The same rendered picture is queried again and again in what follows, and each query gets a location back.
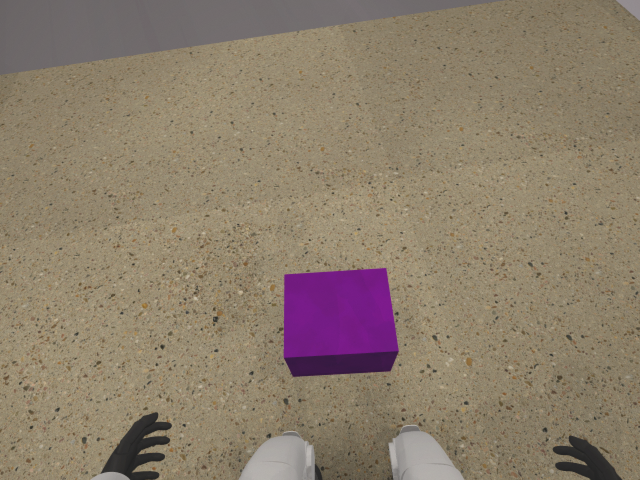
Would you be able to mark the left robot shin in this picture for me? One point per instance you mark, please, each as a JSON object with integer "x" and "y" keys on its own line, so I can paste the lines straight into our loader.
{"x": 292, "y": 433}

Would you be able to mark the left robot hand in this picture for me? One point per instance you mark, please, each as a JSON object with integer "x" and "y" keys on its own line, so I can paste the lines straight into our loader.
{"x": 124, "y": 458}

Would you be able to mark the carton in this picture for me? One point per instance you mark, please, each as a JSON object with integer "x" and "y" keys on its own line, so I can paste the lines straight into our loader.
{"x": 338, "y": 322}

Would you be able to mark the right robot hand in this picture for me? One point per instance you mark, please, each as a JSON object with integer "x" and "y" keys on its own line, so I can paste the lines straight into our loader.
{"x": 598, "y": 467}

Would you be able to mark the robot right thigh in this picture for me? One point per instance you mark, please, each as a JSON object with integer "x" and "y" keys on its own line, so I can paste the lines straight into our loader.
{"x": 416, "y": 455}

